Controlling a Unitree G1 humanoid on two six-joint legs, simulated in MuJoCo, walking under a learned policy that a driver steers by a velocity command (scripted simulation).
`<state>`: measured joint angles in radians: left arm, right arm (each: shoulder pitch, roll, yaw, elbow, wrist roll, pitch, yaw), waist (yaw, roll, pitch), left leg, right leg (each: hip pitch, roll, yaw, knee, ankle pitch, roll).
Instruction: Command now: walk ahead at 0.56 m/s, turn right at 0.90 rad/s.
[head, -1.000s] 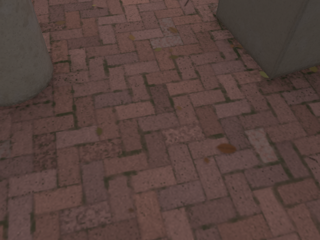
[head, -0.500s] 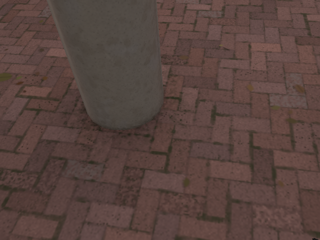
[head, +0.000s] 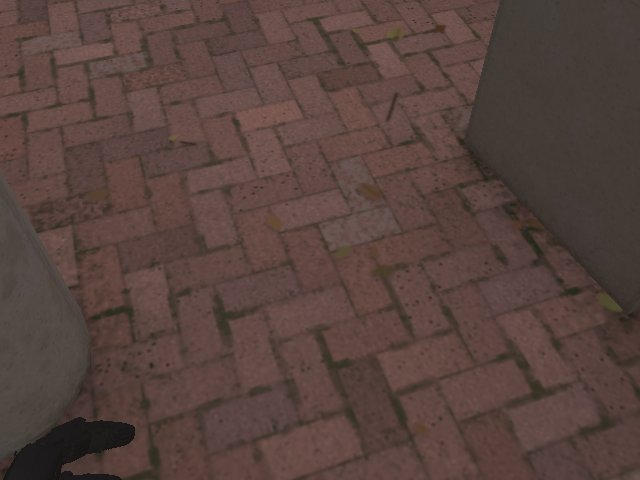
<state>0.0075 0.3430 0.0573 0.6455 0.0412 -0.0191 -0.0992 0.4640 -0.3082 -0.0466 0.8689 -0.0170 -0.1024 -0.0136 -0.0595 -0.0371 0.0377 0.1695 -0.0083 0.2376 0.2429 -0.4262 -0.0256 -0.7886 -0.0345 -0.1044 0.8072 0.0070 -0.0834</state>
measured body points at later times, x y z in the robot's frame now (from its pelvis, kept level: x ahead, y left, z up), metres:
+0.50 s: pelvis +0.25 +0.01 +0.02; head +0.27 -0.01 +0.47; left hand +0.45 +0.24 -0.08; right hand +0.34 -0.28 -0.09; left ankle +0.40 +0.16 -0.67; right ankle +0.25 -0.04 -0.72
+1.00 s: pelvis +0.31 +0.06 +0.01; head +0.32 +0.05 +0.46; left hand +0.47 +0.28 -0.12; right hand +0.41 -0.22 -0.09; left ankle +0.38 +0.16 -0.72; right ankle +0.25 -0.04 -0.72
